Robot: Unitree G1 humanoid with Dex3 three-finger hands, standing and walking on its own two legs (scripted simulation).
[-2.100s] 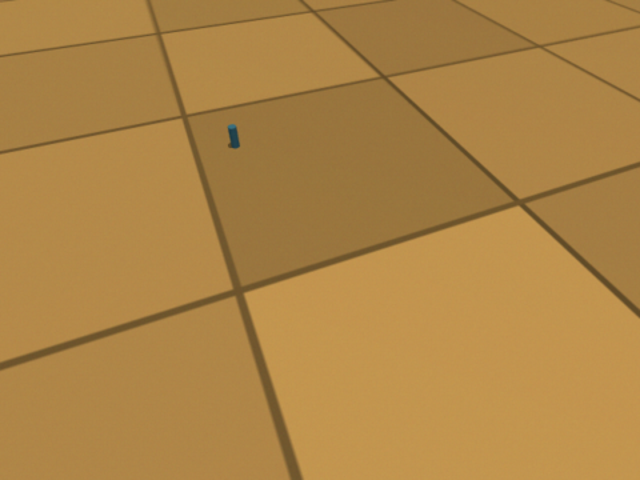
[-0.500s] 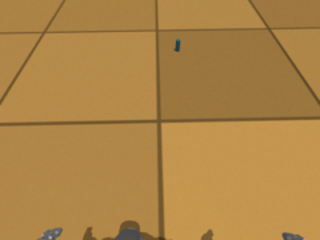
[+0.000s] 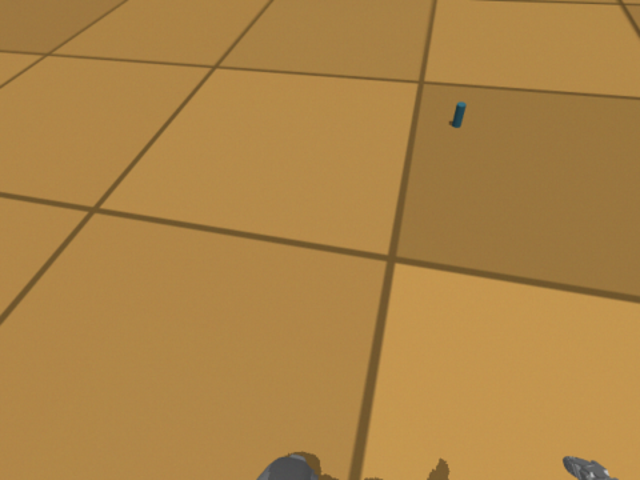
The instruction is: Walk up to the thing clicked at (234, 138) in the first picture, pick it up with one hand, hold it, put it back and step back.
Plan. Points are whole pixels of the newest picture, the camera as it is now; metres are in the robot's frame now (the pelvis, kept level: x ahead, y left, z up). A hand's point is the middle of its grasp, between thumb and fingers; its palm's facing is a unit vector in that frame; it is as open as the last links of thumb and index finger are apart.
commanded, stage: walk up
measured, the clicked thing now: (458, 115) +1.85 -0.58 -0.69
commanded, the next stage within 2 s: stand in 1.16 s
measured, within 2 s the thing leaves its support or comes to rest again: neither
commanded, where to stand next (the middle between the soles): +0.07 +0.03 m, yaw +9 degrees
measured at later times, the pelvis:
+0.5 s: pelvis +0.01 +0.03 +0.01, yaw +9 degrees
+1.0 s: pelvis +0.02 +0.02 +0.02, yaw +12 degrees
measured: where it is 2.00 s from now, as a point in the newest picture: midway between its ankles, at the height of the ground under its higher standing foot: outside the picture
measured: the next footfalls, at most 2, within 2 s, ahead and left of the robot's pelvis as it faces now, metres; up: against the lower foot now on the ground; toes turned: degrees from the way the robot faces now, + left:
left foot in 0.28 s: +0.05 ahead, +0.16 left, +0.00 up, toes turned +7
right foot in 0.54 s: +0.10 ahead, -0.10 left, +0.00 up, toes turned +7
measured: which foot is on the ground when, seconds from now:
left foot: up 0.00-0.26, down 0.28-1.00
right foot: down 0.00-0.30, up 0.32-0.52, down 0.54-1.00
